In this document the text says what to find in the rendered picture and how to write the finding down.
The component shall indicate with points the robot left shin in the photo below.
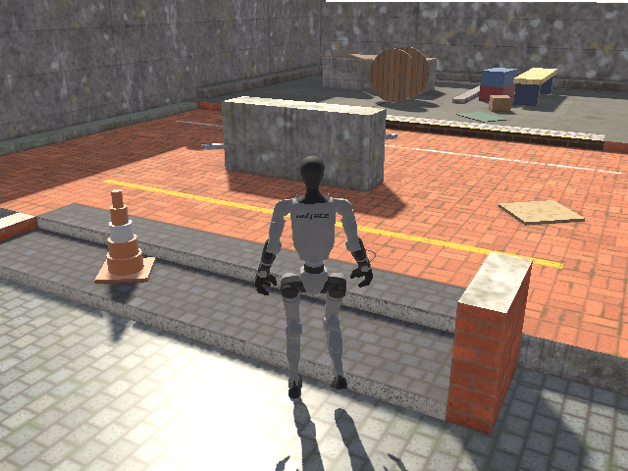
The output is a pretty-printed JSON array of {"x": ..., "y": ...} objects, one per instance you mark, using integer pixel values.
[{"x": 293, "y": 355}]

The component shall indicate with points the robot left hand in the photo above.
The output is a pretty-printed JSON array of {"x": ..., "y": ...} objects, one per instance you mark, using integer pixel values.
[{"x": 264, "y": 281}]

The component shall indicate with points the robot right hand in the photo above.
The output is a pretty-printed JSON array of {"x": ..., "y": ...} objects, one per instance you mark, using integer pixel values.
[{"x": 358, "y": 273}]

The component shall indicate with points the right robot forearm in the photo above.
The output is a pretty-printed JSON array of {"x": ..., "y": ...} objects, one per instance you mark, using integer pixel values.
[{"x": 361, "y": 258}]

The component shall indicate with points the left robot upper arm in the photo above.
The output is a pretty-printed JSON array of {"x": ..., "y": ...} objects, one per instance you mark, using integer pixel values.
[{"x": 282, "y": 208}]

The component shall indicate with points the left robot forearm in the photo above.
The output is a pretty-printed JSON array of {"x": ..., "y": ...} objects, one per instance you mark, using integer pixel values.
[{"x": 266, "y": 262}]

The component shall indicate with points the right robot foot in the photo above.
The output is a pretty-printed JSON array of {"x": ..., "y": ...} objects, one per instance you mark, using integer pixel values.
[{"x": 339, "y": 383}]

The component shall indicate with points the right robot upper arm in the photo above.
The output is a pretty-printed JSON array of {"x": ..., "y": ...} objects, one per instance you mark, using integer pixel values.
[{"x": 344, "y": 208}]

